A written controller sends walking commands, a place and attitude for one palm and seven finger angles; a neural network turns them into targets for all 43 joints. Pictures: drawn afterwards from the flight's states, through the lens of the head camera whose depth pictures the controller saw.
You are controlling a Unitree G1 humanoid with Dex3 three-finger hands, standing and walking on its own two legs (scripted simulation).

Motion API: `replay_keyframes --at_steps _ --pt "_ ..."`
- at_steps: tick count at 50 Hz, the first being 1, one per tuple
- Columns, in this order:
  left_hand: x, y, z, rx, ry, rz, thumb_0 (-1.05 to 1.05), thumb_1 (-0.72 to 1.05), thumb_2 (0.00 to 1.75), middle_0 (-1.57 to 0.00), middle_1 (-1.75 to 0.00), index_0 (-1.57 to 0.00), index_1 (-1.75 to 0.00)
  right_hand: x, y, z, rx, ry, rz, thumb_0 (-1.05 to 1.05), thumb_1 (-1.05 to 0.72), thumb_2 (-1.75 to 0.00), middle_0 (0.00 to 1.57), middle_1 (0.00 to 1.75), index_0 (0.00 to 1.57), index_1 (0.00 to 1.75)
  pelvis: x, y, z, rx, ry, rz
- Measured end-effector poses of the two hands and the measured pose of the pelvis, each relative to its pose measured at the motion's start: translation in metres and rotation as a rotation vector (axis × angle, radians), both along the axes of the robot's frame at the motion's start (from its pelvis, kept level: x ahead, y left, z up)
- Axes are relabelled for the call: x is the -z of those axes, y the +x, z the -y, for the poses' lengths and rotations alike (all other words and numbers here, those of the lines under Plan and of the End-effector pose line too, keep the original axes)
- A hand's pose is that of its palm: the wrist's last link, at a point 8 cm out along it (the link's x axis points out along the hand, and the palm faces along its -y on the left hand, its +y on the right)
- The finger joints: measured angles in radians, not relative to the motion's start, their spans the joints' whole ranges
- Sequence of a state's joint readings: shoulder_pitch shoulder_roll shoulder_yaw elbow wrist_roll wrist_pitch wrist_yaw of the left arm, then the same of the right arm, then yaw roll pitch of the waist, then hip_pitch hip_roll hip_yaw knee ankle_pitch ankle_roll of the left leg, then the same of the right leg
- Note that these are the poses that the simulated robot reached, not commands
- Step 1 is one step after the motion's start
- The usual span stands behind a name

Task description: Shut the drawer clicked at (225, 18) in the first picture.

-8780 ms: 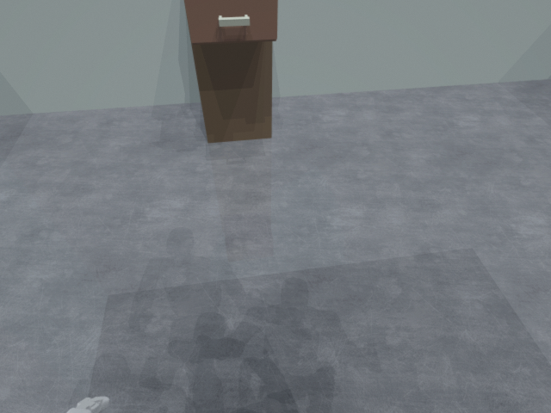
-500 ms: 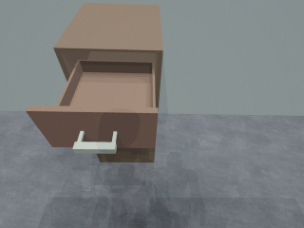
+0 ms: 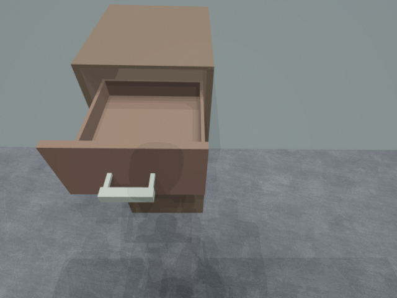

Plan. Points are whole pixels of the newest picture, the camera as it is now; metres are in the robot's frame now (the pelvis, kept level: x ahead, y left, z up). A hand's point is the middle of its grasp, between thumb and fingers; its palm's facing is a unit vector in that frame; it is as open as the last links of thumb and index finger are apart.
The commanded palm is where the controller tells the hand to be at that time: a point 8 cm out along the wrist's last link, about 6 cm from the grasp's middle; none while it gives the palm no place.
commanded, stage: look again from close up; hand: left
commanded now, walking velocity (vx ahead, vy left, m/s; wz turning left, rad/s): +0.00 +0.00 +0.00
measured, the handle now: (129, 186) +0.33 +0.18 +0.02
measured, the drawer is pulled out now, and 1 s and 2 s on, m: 0.29 0.29 0.29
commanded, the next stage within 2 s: shuffle to correct the standing spot in 0.16 s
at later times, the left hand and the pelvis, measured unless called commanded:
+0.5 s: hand out of the picture +0.01 +0.15 -0.18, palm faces +0.05 -0.98 -0.19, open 7.4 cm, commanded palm none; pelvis +0.03 -0.02 +0.00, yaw +1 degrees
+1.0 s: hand out of the picture +0.06 +0.18 -0.18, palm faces +0.05 -0.97 -0.25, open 7.4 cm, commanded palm none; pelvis +0.03 -0.02 -0.01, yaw +1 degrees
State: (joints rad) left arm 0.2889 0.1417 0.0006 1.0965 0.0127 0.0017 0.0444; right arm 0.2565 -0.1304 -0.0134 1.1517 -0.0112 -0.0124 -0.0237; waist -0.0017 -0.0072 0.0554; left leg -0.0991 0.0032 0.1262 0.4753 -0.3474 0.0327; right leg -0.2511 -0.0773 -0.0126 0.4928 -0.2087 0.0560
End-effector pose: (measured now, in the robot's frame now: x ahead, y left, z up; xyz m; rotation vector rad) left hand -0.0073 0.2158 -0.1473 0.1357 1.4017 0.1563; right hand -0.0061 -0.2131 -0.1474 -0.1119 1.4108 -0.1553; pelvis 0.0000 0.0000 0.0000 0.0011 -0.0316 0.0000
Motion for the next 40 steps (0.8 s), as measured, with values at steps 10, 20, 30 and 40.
replay_keyframes --at_steps 10,20,30,40 --pt "-0.001 0.003 0.0 -0.002 0.006 0.005 0.01 0.91 0.9 -0.2 -0.29 -0.2 -0.3 0.0 -0.002 0.002 0.007 0.0 -0.007 0.0 -0.91 -0.9 0.2 0.3 0.2 0.3 -0.001 0.002 0.002 0.002 0.001 -0.002" --pt "-0.001 0.003 0.006 -0.008 0.001 -0.008 0.01 0.91 0.9 -0.2 -0.29 -0.2 -0.3 0.001 -0.009 0.004 0.015 0.009 -0.035 0.0 -0.91 -0.9 0.2 0.3 0.2 0.3 0.0 0.009 0.008 -0.006 0.006 -0.003" --pt "0.003 0.016 0.029 -0.058 -0.004 -0.026 0.01 0.9 0.9 -0.2 -0.29 -0.2 -0.3 0.009 0.002 0.026 0.01 0.002 -0.103 0.0 -0.9 -0.9 0.2 0.3 0.2 0.3 0.008 0.041 0.027 -0.032 -0.013 -0.026" --pt "0.003 0.024 0.031 -0.084 -0.018 -0.062 0.02 0.92 0.9 -0.2 -0.29 -0.2 -0.3 -0.002 0.063 0.03 -0.025 -0.047 -0.004 0.0 -0.91 -0.9 0.2 0.3 0.2 0.3 0.002 0.047 0.021 -0.034 -0.013 -0.032"
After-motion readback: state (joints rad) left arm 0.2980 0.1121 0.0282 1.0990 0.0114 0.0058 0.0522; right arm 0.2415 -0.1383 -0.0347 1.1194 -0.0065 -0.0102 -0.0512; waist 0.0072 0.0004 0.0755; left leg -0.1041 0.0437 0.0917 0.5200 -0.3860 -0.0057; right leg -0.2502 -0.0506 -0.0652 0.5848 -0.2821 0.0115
